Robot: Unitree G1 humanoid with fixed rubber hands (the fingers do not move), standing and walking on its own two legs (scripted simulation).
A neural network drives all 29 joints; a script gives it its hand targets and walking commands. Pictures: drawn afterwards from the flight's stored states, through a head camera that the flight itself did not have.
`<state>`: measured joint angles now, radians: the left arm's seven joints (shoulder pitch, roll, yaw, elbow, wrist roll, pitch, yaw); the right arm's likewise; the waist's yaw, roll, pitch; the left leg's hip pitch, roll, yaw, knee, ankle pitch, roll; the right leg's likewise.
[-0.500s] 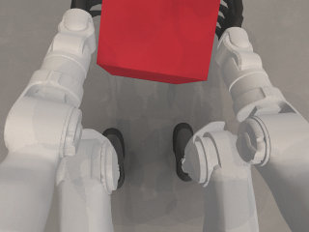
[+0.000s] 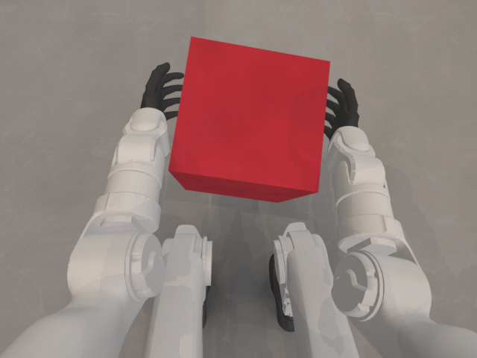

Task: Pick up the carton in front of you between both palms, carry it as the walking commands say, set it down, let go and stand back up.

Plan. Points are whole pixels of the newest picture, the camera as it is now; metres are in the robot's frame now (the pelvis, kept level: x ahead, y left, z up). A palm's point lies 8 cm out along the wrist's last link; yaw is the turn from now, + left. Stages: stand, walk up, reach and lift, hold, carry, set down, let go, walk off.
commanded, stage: reach and lift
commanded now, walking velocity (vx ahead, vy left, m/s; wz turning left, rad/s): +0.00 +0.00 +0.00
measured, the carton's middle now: (244, 137) +0.49 +0.00 -0.14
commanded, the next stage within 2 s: none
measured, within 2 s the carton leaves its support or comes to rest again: neither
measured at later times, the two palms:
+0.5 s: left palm (116, 93) +0.46 +0.15 +0.08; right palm (397, 101) +0.45 -0.15 +0.09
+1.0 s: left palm out of the picture +0.41 +0.15 +0.24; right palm out of the picture +0.42 -0.15 +0.24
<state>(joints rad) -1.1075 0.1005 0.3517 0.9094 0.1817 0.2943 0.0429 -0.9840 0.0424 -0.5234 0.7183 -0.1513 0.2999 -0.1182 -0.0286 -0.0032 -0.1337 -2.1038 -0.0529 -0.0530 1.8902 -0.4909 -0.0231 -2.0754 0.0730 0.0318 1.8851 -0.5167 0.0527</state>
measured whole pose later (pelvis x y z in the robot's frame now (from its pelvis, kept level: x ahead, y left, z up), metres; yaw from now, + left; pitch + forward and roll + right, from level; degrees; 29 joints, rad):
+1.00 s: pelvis +0.09 +0.00 +0.26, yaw +2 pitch +15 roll +0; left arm -0.38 -0.11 0.27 0.56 0.18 0.36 0.06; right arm -0.38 0.14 -0.33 0.54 -0.17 0.36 -0.06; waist -0.02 -0.01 -0.17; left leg -0.82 -0.04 -0.06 0.93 -0.38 -0.01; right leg -0.80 0.04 0.06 0.94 -0.40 0.01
